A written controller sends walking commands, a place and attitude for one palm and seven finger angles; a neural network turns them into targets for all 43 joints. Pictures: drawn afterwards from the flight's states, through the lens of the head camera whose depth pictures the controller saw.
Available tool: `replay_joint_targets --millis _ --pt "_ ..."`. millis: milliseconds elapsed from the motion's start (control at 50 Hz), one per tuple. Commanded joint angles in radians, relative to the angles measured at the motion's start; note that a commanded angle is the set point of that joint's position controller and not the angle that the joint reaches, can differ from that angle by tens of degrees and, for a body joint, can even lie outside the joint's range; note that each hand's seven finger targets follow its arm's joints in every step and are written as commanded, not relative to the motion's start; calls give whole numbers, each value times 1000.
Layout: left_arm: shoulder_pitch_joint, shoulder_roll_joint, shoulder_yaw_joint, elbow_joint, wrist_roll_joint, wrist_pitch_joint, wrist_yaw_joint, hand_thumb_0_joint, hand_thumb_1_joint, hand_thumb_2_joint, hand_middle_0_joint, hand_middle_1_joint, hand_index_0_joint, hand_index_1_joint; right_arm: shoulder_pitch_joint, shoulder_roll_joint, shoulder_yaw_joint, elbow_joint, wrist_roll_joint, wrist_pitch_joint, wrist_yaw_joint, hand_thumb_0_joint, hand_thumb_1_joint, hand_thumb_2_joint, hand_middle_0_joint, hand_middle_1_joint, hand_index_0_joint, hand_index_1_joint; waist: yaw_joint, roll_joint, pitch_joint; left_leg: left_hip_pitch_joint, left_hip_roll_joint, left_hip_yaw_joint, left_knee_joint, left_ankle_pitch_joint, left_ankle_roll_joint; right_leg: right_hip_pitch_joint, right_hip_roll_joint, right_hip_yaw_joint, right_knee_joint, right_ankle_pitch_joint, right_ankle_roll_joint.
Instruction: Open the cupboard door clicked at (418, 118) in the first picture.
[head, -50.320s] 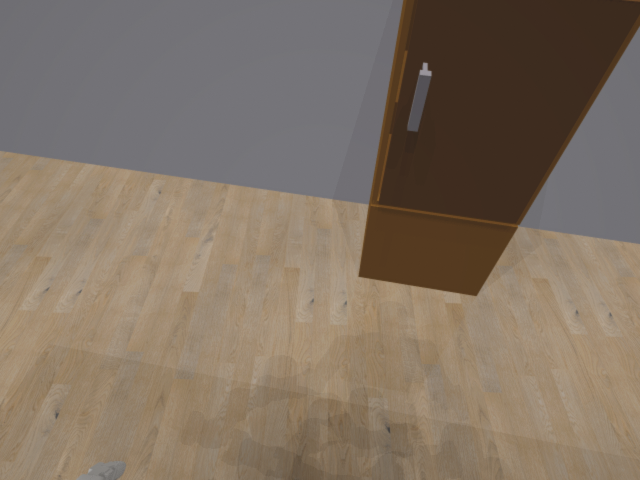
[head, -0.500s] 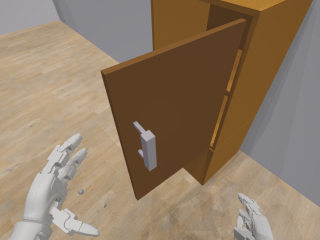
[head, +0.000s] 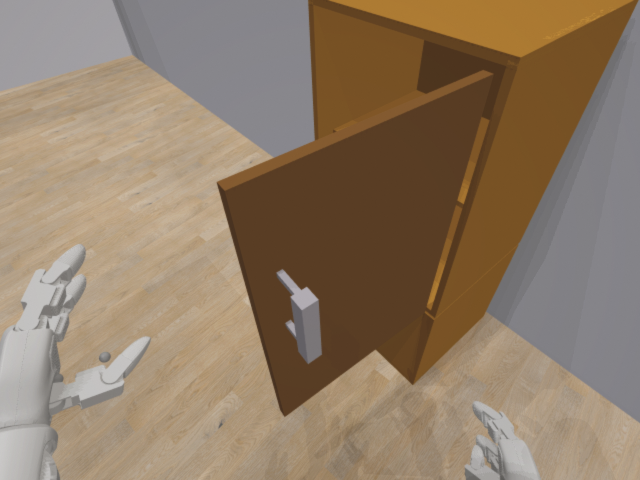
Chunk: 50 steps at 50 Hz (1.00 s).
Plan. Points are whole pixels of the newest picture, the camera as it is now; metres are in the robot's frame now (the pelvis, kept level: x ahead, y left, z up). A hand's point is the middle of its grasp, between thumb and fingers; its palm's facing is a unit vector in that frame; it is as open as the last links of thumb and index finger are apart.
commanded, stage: draw the hand back to the body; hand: left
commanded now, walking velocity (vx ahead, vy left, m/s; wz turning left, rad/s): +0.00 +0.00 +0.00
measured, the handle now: (297, 316) +0.32 +0.08 +0.03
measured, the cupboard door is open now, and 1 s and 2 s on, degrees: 86 86 86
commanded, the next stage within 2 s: step back with the hand held close in 0.56 s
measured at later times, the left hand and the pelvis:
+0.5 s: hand (84, 342) +0.19 +0.25 +0.16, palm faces +0.45 -0.80 -0.39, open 7.5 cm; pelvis +0.00 -0.01 +0.01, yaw +0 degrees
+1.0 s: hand (78, 351) +0.18 +0.25 +0.16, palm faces +0.34 -0.79 -0.51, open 7.4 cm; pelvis -0.03 +0.00 +0.00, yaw -2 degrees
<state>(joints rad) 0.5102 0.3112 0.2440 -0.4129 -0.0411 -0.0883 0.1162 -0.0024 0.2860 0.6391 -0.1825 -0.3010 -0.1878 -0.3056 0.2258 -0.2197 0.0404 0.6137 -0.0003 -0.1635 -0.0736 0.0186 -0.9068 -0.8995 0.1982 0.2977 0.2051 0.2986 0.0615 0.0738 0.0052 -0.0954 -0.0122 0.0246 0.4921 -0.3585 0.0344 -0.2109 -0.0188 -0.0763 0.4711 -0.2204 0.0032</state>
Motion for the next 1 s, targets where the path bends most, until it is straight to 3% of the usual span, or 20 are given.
replay_joint_targets --millis 0,60,100,160,220,320,420,460,540,640,660,680,700,740,760,780,840,860,900,980 --pt "-84 175 154 -215 1 -68 17 0 620 780 -190 -300 -190 -300 -125 -105 -51 -155 -1 -53 -8 0 -900 -900 200 300 200 300 9 -4 -84 -101 41 -35 -119 418 -48 188 1 32 -49 207 -27" --pt "-93 190 187 -205 -2 -69 18 0 725 825 -194 -300 -194 -300 -130 -105 -52 -143 -4 -50 -5 0 -900 -900 200 300 200 300 13 24 -78 -90 39 -31 -122 460 -51 201 1 34 -60 239 -28" --pt "-98 198 205 -197 -6 -70 17 0 795 855 -196 -300 -196 -300 -130 -102 -58 -141 -2 -43 -3 0 -900 -900 200 300 200 300 12 -6 -82 -76 41 -26 -126 457 -47 202 2 36 -66 244 -24" --pt "-127 225 244 -199 -9 -73 20 0 900 900 -200 -300 -200 -300 -136 -105 -58 -132 -4 -38 -3 0 -900 -900 200 300 200 300 15 14 -90 -70 39 -23 -129 474 -46 217 1 38 -75 265 -26" --pt "-119 167 186 -162 -11 -68 9 0 900 900 -200 -300 -200 -300 -138 -106 -62 -132 1 -27 4 0 -900 -900 200 300 200 300 4 -5 -49 -64 43 -20 -141 440 -41 185 2 36 -88 230 -19" --pt "-123 191 203 -164 -10 -71 12 0 900 900 -200 -300 -200 -300 -147 -104 -64 -136 -2 -23 2 0 -900 -900 200 300 200 300 12 -36 -62 -66 37 -19 -150 385 -30 202 3 39 -95 213 -19" --pt "-145 207 214 -205 -4 -78 16 0 900 900 -200 -300 -200 -300 -151 -100 -62 -133 -3 -30 -1 0 -900 -900 200 300 200 300 12 21 -81 -59 33 -17 -153 377 -32 216 3 45 -98 211 -23" --pt "-142 214 223 -182 -4 -75 18 0 900 900 -200 -300 -200 -300 -157 -100 -60 -130 -3 -33 -3 0 -900 -900 200 300 200 300 16 11 -50 -70 33 -19 -158 353 -32 208 5 42 -106 196 -25" --pt "-133 207 220 -179 -7 -80 17 0 900 900 -200 -300 -200 -300 -154 -98 -62 -129 -3 -37 -1 0 -900 -900 200 300 200 300 15 -11 -59 -71 31 -17 -161 336 -28 215 5 45 -108 191 -23" --pt "-146 197 207 -181 -5 -83 14 0 900 900 -200 -300 -200 -300 -155 -100 -62 -125 -3 -39 1 0 -900 -900 200 300 200 300 12 8 -46 -71 32 -19 -167 325 -29 206 6 46 -112 176 -23" --pt "-229 226 217 -233 -3 -89 18 0 900 900 -200 -300 -200 -300 -167 -102 -60 -124 -2 -43 0 0 -900 -900 200 300 200 300 10 30 -67 -60 28 -21 -166 320 -28 216 5 49 -114 175 -25" --pt "-297 345 357 -243 -2 -131 28 0 900 900 -200 -300 -200 -300 -133 -123 -59 -163 7 -21 -6 0 -900 -900 200 300 200 300 -40 -58 17 -147 54 -30 -142 215 -13 130 -35 147 -146 239 -27" --pt "-174 259 297 -142 -1 -132 16 0 900 900 -200 -300 -200 -300 -126 -112 -62 -147 4 -2 -7 0 -900 -900 200 300 200 300 -43 -115 -14 -137 46 -40 -120 193 -8 128 -59 151 -149 246 -30" --pt "-109 218 254 -154 5 -141 8 0 900 900 -200 -300 -200 -300 -132 -127 -68 -162 -2 21 -3 0 -900 -900 200 300 200 300 -49 -84 -55 -139 47 -30 -109 224 -13 130 -74 149 -125 294 -31" --pt "-101 218 253 -177 7 -149 10 0 900 900 -200 -300 -200 -300 -139 -129 -70 -164 -3 26 -5 0 -900 -900 200 300 200 300 -46 -8 -75 -149 51 -33 -113 271 -17 147 -77 136 -95 351 -34" --pt "-68 218 254 -180 8 -151 13 0 900 900 -200 -300 -200 -300 -134 -131 -71 -170 -3 32 -4 0 -900 -900 200 300 200 300 -45 12 -104 -151 60 -36 -114 324 -22 163 -73 125 -62 393 -32" --pt "-8 243 281 -225 9 -149 19 0 900 900 -200 -300 -200 -300 -126 -135 -84 -196 -1 56 -2 0 -900 -900 200 300 200 300 -45 -44 -182 -164 75 -39 -85 439 -32 196 -69 114 5 503 -26" --pt "8 265 305 -232 9 -148 24 0 900 900 -200 -300 -200 -300 -133 -133 -89 -197 0 63 -5 0 -900 -900 200 300 200 300 -42 -37 -200 -172 75 -45 -74 476 -35 208 -77 116 24 553 -31" --pt "33 268 314 -248 8 -144 27 0 900 900 -200 -300 -200 -300 -129 -127 -93 -215 4 79 -4 0 -900 -900 200 300 200 300 -48 -77 -211 -192 77 -45 -51 472 -39 194 -87 128 48 568 -34" --pt "50 276 329 -266 9 -147 37 0 900 900 -200 -300 -200 -300 -131 -124 -95 -226 7 89 -10 0 -900 -900 200 300 200 300 -50 -40 -171 -265 85 -64 -71 346 -27 146 -83 133 69 440 -28"
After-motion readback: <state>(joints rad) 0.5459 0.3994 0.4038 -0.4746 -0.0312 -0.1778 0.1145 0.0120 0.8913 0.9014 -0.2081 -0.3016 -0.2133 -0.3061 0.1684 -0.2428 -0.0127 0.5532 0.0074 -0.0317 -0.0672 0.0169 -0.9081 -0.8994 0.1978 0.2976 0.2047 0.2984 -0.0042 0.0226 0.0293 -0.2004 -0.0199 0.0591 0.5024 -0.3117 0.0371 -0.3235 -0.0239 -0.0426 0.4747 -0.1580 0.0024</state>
